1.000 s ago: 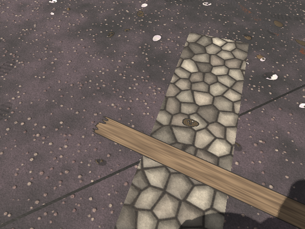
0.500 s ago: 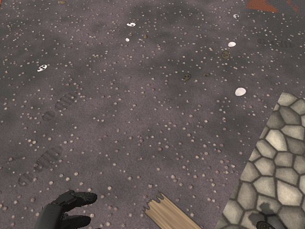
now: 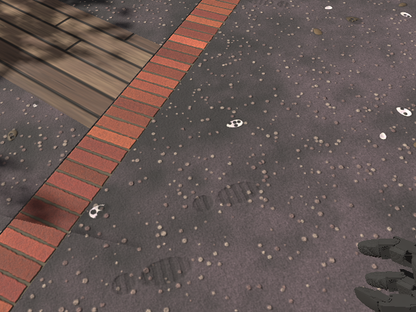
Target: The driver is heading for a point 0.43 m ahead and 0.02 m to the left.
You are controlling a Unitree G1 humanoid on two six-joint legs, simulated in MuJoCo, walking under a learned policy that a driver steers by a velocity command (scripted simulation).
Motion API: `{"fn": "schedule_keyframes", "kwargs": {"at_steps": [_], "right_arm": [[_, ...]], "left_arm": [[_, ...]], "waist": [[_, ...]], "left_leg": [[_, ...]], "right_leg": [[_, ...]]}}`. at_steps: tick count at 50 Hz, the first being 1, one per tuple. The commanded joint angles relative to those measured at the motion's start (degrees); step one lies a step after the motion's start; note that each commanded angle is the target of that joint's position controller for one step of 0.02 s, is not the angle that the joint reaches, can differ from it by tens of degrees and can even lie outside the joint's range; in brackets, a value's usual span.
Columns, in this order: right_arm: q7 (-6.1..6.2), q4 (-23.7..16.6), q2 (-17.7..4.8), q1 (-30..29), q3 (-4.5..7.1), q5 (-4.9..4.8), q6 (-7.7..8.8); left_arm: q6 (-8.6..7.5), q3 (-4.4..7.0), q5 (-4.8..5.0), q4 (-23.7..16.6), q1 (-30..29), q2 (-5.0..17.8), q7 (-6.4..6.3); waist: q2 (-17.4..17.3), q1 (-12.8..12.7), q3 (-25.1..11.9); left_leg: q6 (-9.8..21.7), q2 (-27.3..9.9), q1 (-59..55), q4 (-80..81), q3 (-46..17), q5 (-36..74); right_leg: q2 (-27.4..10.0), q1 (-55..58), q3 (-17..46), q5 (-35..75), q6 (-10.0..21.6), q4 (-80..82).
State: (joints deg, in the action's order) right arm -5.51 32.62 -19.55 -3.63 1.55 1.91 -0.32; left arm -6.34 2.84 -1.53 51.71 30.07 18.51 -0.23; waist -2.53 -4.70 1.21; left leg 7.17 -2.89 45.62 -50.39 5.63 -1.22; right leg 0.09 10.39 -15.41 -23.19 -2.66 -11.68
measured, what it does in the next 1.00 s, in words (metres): walks ahead, turning left: left foot, then right foot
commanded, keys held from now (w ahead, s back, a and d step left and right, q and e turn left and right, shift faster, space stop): w+q+shift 0.18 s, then shift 0.82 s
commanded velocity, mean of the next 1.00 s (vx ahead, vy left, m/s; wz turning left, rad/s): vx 0.41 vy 0.00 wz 0.41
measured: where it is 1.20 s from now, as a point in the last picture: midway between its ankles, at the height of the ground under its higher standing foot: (214, 274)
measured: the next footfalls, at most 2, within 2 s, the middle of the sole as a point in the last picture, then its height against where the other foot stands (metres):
left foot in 0.10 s outside the picture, level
right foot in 0.48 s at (238, 244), level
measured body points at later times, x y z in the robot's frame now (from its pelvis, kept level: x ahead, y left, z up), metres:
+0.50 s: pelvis +0.45 +0.01 -0.01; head +0.48 +0.03 +0.44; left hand +0.60 +0.31 -0.06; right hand +0.56 -0.26 -0.13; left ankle +0.25 +0.03 -0.70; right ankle +0.66 -0.02 -0.72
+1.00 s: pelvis +0.55 +0.03 +0.01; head +0.54 +0.05 +0.46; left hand +0.57 +0.31 -0.11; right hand +0.74 -0.17 -0.11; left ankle +0.50 +0.16 -0.72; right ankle +0.66 -0.02 -0.72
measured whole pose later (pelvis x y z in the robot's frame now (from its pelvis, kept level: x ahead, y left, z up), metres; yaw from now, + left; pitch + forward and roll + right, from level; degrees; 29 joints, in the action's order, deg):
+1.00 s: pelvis +0.55 +0.03 +0.01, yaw +24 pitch -1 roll +0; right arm 2.0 47.9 -12.4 13.9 2.2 1.1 -0.6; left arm -0.6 1.6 -1.2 45.3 9.5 13.6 -0.4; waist 1.8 -1.1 0.6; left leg -1.3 -0.8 15.4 -32.4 -2.8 -16.4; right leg 2.5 -19.7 -1.0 -7.5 2.2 -27.9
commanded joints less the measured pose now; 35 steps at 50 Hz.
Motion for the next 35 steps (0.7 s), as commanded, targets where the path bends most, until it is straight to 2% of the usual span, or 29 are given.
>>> {"fn": "schedule_keyframes", "kwargs": {"at_steps": [1,2,3,4,5,6,7,8,9,10,12,15,16,17,19,20,21,22,23,24,25,26,27,28,29,30,31,33,35], "right_arm": [[-0.22,-1.51,-1.27,1.29,-0.26,-0.05,0.59],[0.22,-0.15,-2.56,5.78,0.28,-0.06,0.76],[0.82,2.3,-4.48,14.33,1.28,-0.06,0.95],[1.83,6.31,-7.12,27.02,2.9,-0.13,1.28],[3.52,9.05,-9.49,31.37,4.71,-0.81,1.22],[4.46,7.82,-15.56,26.39,5.95,-1.04,0.32],[4.79,5.1,-17.74,28.12,6.68,0.06,-0.51],[5.5,5.43,-15.12,27.48,6.56,-0.37,-0.49],[5.85,6.54,-12.18,24.93,5.87,-0.53,0.01],[6.12,7.09,-10.29,22.64,5.15,-0.72,0.97],[6.27,6.83,-6.69,19.5,3.48,-1.27,2.91],[5.3,8.88,-6.88,18.96,3.47,-1.32,4.52],[6.51,6.78,-3.06,16.15,3.15,-5.07,5.01],[7.34,7.92,-4.1,18.44,3.14,-5.4,4.74],[7.95,11.16,-5.54,26.13,3.59,-4.09,3.76],[8.07,12.23,-5.26,27.73,3.58,-3.66,3.35],[8.08,12.79,-4.27,28.35,3.33,-3.3,2.99],[8.08,12.71,-3.81,27.41,3.32,-2.92,2.71],[7.99,11.85,-4.04,24.52,3.47,-2.8,2.48],[7.77,10.08,-3.22,21.59,3.2,-2.26,2.4],[7.29,9.81,1.6,28.73,1.91,-1.4,2.38],[6.22,12.18,0.77,40.69,1.21,-3.59,2.51],[6.05,13.28,-3.86,37.02,2.09,-3.81,1.46],[6.43,10.99,-5.29,28.62,2.73,-3.74,0.51],[7.14,9.78,-4.97,23.45,2.88,-3.07,-0.45],[7.46,9.08,-4.29,22.01,3.07,-2.73,-1.3],[7.52,9.15,-2.59,23.24,2.87,-2.75,-1.89],[7.88,9.92,1.17,25.01,2.01,-2.37,-1.93],[8.3,9.62,2.46,22.9,1.46,-1.63,-1.56]], "left_arm": [[-0.67,1.27,0.09,-5.07,-4.53,8.81,-0.82],[0.26,1.71,-0.02,-5.33,-4.68,10.5,-1.4],[1.35,2.16,-0.27,-5.97,-6.35,12.03,-1.8],[2.19,2.31,-0.56,-7.47,-9.25,12.47,-1.73],[2.61,2.23,-1.1,-7.73,-9.61,10.48,-0.85],[2.05,0.19,-2.15,-11.44,-7.25,2.37,-0.13],[0.7,0.11,-0.39,-17.85,-10.46,5.38,-0.24],[-0.58,-0.19,-0.57,-18.57,-16.01,7.03,-0.13],[-0.94,-0.35,-0.46,-18.02,-16.48,6.93,-0.09],[-0.31,-0.66,-1.09,-17.19,-15.85,6.08,-0.28],[2.46,-0.78,-2.05,-15.49,-11.75,5.23,-0.43],[3.35,-2.0,-1.33,-17.44,-16.11,0.74,0.09],[0.42,-1.7,1.08,-19.57,-23.94,0.08,-0.63],[-0.88,-2.18,1.17,-20.12,-26.45,-1.01,-0.49],[-1.99,-1.76,1.22,-20.65,-29.49,-1.17,0.3],[-1.99,-1.17,1.42,-21.15,-30.23,0.04,0.49],[-1.84,-0.44,1.08,-21.22,-29.6,1.45,0.58],[-1.74,0.48,0.66,-20.57,-26.66,3.02,0.63],[-1.78,1.29,0.31,-19.05,-21.06,4.08,0.73],[-1.86,1.95,-0.08,-16.65,-12.52,5.69,0.85],[-1.82,1.27,-1.79,-15.84,-7.95,7.22,0.99],[-1.48,1.07,-1.21,-14.46,-6.0,5.96,1.84],[-0.6,1.24,-0.21,-16.83,-11.27,4.64,1.83],[0.37,0.73,0.5,-17.41,-16.96,3.0,1.51],[1.14,-0.27,0.79,-17.2,-21.05,1.35,1.3],[1.63,-0.76,0.57,-16.71,-23.16,0.73,1.19],[2.0,-0.82,0.18,-16.17,-24.2,0.7,1.35],[2.02,-0.72,-0.04,-15.1,-25.5,0.16,1.74],[2.14,-0.14,-0.03,-13.61,-24.39,1.15,1.52]], "waist": [[6.76,6.64,3.36],[8.2,9.6,0.19],[9.12,14.29,-4.15],[8.76,19.59,-9.31],[2.52,19.25,-9.89],[-10.71,10.75,-8.74],[-7.19,12.58,-20.9],[1.77,12.72,-13.76],[5.72,9.04,-4.49],[8.03,5.37,0.05],[10.48,0.69,3.02],[7.03,0.56,2.68],[8.06,4.03,1.95],[7.68,5.52,-0.44],[3.12,9.36,-3.07],[0.13,9.65,-2.89],[-1.64,8.87,-3.05],[-3.3,6.42,-4.22],[-3.84,2.03,-6.37],[-2.29,-2.49,-10.98],[13.0,-0.23,-20.07],[20.01,2.6,-32.62],[11.11,0.82,-29.71],[5.04,1.57,-20.68],[0.57,3.41,-12.71],[1.29,5.43,-8.25],[4.28,6.93,-5.97],[7.26,7.99,-5.98],[8.46,7.14,-8.98]], "left_leg": [[2.9,6.28,-16.73,6.3,6.72,-0.33],[3.89,8.05,-22.01,6.93,6.67,-3.18],[5.24,9.61,-31.52,6.88,5.56,-6.18],[7.63,10.1,-46.16,9.6,1.75,-8.16],[9.29,7.74,-57.64,13.87,-4.67,-11.36],[13.78,-3.95,-64.82,11.54,-25.63,1.99],[22.8,-10.98,-75.35,25.81,-48.05,-14.4],[19.97,-11.78,-67.93,34.88,-51.36,-22.61],[17.55,-9.96,-56.78,37.06,-47.09,-20.53],[16.13,-8.09,-47.14,36.36,-41.32,-7.89],[14.73,-5.76,-32.16,35.16,-30.57,19.94],[9.71,2.07,-24.06,33.62,-17.54,37.95],[8.3,2.96,-22.11,32.28,-17.69,29.75],[6.99,4.32,-24.27,31.32,-16.2,25.65],[4.31,3.66,-29.45,30.88,-17.44,17.62],[3.2,2.88,-31.2,29.57,-19.15,14.09],[2.21,2.66,-33.6,27.12,-20.36,13.58],[0.93,2.61,-35.75,22.64,-21.1,17.13],[-1.23,3.53,-36.63,15.46,-19.85,21.25],[-4.22,5.51,-34.62,2.82,-17.82,16.65],[-8.47,12.98,-22.08,-22.91,-15.93,-30.32],[-8.99,13.83,-14.72,-34.91,-23.62,-39.61],[-10.23,10.05,-13.97,-37.69,-24.08,-35.21],[-10.7,7.81,-12.48,-34.89,-20.01,-31.09],[-11.03,5.88,-12.52,-31.25,-16.75,-28.48],[-10.83,4.23,-14.56,-27.03,-14.67,-26.37],[-10.64,3.15,-18.0,-21.77,-12.89,-25.08],[-10.91,2.37,-24.15,-9.62,-10.21,-24.63],[-11.12,1.51,-27.38,-1.11,-9.82,-23.37]], "right_leg": [[-11.87,-9.69,-0.89,74.82,2.33,-3.57],[-13.16,-8.15,-0.64,82.78,2.15,-11.15],[-14.63,-9.77,0.2,87.0,2.6,-22.72],[-15.41,-16.56,1.69,82.6,3.53,-39.03],[-9.02,-29.12,1.85,40.79,3.11,-59.85],[-0.55,-49.11,4.38,-7.88,1.04,-82.63],[0.79,-61.63,17.49,-5.4,0.56,-87.95],[-2.64,-64.25,20.29,-0.26,0.94,-81.36],[-4.72,-61.91,19.94,2.48,1.02,-74.2],[-6.09,-57.15,19.46,1.72,0.35,-70.19],[-8.32,-46.39,18.39,-1.16,-1.76,-62.89],[-6.65,-37.62,14.18,8.76,-1.01,-43.87],[-5.09,-37.04,15.6,15.01,-1.82,-37.4],[-2.99,-34.77,14.72,23.62,-1.54,-28.96],[1.39,-30.47,13.83,38.21,-0.31,-19.0],[1.74,-29.09,15.11,41.01,0.62,-16.89],[2.56,-28.0,15.57,40.83,1.66,-15.78],[3.42,-25.14,15.63,39.43,2.86,-15.07],[3.23,-19.72,14.86,41.44,3.74,-13.21],[-1.29,-10.46,17.06,53.71,4.98,-14.82],[-18.07,6.53,32.86,83.82,14.2,-21.67],[-28.31,16.24,55.09,74.07,23.84,-19.87],[-25.59,10.56,52.93,59.48,22.88,-16.49],[-21.9,0.29,46.47,46.74,20.42,-13.83],[-18.42,-10.78,41.96,38.29,18.21,-10.79],[-15.27,-19.07,38.25,32.68,16.61,-8.04],[-12.37,-24.62,34.87,29.95,14.94,-5.92],[-8.84,-29.58,28.18,34.61,13.81,-4.63],[-9.49,-28.0,27.03,38.69,14.97,-5.31]]}}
